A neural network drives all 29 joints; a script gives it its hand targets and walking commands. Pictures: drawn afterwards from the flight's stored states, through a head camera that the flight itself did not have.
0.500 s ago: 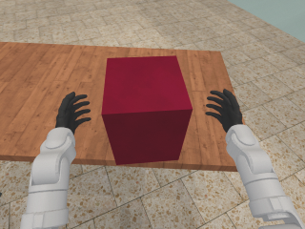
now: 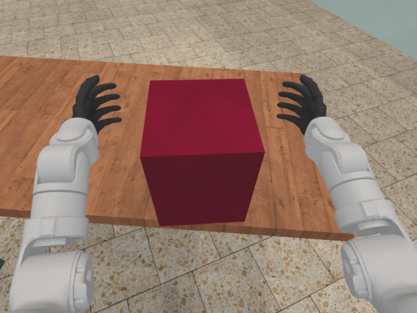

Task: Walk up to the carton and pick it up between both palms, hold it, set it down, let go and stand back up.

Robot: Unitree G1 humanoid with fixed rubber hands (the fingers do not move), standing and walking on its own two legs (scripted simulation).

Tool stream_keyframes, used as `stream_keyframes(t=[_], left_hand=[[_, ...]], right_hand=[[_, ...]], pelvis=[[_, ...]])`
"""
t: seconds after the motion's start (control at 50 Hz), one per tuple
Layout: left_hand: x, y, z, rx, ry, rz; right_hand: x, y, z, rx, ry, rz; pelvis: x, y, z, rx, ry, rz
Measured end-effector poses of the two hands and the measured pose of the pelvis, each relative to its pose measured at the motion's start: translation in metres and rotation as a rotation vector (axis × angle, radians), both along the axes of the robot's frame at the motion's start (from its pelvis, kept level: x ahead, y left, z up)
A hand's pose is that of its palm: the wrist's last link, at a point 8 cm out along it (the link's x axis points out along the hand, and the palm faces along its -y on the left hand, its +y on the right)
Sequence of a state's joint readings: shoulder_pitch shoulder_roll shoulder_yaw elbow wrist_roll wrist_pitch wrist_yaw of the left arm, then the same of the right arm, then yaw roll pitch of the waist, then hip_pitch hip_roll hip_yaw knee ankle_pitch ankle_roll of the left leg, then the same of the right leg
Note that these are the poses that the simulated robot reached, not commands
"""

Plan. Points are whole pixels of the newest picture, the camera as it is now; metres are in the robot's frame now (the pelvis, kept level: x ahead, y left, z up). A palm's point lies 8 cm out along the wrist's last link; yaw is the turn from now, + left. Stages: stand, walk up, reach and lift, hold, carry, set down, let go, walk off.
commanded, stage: reach and lift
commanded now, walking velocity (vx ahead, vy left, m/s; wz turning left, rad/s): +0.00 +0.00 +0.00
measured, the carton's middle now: (200, 155) +0.44 +0.04 +0.04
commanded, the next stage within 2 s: none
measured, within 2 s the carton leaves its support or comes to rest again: neither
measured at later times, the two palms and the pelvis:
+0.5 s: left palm (95, 92) +0.44 +0.22 +0.20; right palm (306, 88) +0.47 -0.15 +0.20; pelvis +0.00 +0.00 +0.00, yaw +1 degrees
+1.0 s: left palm (117, 141) +0.43 +0.21 +0.09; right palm (281, 133) +0.46 -0.13 +0.09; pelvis +0.00 +0.00 -0.01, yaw +1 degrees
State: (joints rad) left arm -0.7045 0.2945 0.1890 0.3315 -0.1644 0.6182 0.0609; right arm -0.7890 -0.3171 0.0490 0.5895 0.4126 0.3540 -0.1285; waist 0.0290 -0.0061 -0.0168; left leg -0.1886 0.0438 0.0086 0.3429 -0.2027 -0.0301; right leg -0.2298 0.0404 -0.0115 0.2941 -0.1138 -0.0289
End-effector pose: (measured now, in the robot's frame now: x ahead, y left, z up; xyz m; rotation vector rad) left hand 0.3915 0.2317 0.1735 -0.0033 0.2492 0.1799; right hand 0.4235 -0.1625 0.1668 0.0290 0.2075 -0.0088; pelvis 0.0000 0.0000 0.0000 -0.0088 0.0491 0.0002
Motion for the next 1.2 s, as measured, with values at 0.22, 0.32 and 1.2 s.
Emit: stream_keyframes(t=[0.22,0.32,1.2], left_hand=[[0.025,-0.002,0.022,0.014,0.000,-0.009],[0.036,-0.005,0.030,0.024,-0.001,-0.012],[0.034,-0.031,-0.100,0.016,-0.010,-0.006]], right_hand=[[0.026,0.005,0.023,-0.002,0.015,-0.005],[0.036,0.006,0.034,-0.003,0.019,-0.009],[0.030,0.026,-0.083,-0.049,0.049,-0.015]], pelvis=[[0.001,0.003,-0.001,-0.005,0.027,0.010],[0.001,0.004,-0.001,-0.007,0.044,0.011],[-0.006,0.003,-0.014,-0.011,0.247,0.026]])
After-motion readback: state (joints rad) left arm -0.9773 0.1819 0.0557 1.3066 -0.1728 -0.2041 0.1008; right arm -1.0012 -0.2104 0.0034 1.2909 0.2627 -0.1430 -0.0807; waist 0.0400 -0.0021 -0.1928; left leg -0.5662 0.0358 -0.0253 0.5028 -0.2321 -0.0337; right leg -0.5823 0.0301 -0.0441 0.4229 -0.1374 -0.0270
